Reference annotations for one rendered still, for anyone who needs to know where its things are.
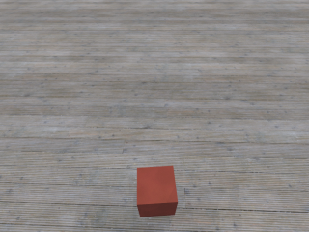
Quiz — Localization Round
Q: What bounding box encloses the carton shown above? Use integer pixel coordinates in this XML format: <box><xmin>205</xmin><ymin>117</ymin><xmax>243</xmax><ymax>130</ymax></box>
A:
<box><xmin>136</xmin><ymin>165</ymin><xmax>178</xmax><ymax>218</ymax></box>

